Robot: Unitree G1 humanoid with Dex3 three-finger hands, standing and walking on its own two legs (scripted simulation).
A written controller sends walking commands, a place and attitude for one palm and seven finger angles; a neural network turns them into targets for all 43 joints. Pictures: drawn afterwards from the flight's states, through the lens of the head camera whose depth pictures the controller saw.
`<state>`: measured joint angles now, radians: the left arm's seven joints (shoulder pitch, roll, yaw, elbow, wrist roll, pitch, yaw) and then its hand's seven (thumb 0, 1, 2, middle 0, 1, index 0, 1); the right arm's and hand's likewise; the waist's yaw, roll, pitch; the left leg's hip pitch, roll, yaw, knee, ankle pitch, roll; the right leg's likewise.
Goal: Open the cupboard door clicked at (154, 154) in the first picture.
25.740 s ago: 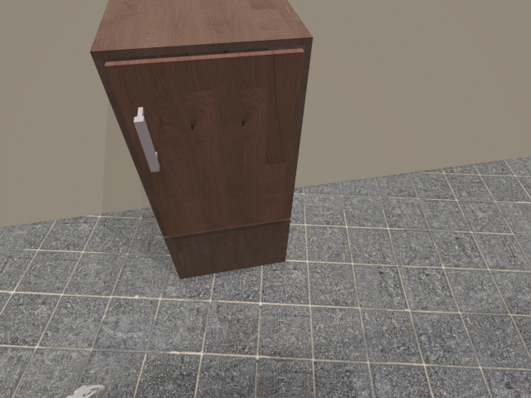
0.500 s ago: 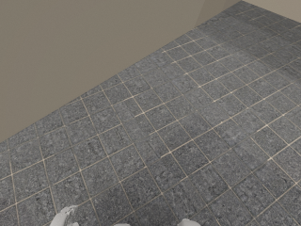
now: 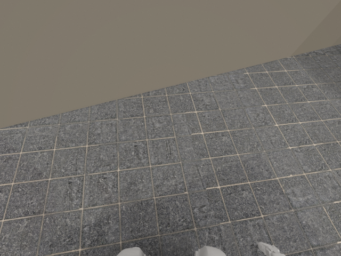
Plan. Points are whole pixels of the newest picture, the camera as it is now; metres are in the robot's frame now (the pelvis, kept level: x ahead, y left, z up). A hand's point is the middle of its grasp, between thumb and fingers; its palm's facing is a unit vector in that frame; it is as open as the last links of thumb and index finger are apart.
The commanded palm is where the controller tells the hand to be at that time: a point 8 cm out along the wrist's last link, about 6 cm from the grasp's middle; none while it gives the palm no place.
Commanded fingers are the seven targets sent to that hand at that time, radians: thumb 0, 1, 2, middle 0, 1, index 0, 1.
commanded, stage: turn to face it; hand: left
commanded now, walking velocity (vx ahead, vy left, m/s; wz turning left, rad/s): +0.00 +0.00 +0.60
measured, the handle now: out of the picture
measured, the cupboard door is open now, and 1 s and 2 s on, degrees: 45 45 45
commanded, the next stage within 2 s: take the last steps up to it in 1.94 s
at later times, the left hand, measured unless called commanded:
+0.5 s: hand out of the picture +0.04 +0.16 -0.14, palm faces +0.28 -0.93 -0.23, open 7.4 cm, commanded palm none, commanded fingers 0.00 0.90 0.90 -0.20 -0.30 -0.20 -0.30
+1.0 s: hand out of the picture +0.02 +0.22 -0.14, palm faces +0.54 -0.80 -0.27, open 7.4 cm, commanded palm none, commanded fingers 0.00 0.90 0.90 -0.20 -0.30 -0.20 -0.30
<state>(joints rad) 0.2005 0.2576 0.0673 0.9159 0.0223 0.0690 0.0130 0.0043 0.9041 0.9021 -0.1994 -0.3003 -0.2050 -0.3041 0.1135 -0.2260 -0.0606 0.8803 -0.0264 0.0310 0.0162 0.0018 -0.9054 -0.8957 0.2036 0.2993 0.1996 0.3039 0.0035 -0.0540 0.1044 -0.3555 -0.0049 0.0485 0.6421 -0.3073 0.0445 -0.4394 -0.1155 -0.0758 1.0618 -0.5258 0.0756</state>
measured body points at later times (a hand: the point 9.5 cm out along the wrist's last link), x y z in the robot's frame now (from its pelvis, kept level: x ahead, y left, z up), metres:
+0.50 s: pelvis +0.02 -0.04 +0.01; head +0.07 -0.03 +0.46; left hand +0.02 +0.21 -0.13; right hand +0.17 -0.27 -0.13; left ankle -0.03 +0.08 -0.66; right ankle +0.02 -0.16 -0.72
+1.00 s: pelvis +0.03 -0.03 +0.01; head +0.08 +0.01 +0.46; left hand -0.01 +0.26 -0.12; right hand +0.22 -0.20 -0.13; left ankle -0.02 +0.08 -0.72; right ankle +0.11 -0.16 -0.69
